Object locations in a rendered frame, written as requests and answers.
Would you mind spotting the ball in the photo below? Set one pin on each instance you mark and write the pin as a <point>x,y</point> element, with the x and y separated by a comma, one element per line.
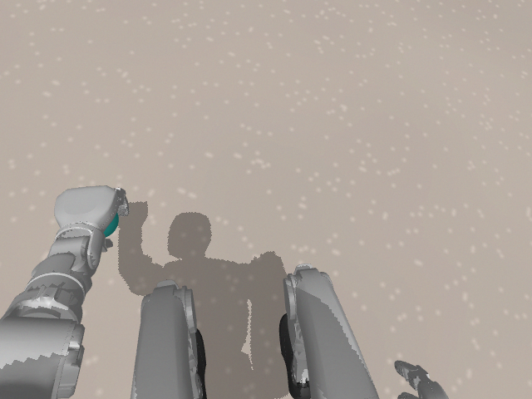
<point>112,226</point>

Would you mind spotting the left robot arm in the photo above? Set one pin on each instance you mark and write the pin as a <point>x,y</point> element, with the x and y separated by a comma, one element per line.
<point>41,331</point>

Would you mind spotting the left robot hand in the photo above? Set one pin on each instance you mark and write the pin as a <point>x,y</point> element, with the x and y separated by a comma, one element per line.
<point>93,205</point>

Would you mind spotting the right robot hand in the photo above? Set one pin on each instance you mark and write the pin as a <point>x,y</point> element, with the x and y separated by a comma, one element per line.
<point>420,381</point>

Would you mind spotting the right robot foot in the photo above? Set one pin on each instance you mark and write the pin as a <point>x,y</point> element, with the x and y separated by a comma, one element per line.
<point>297,390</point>

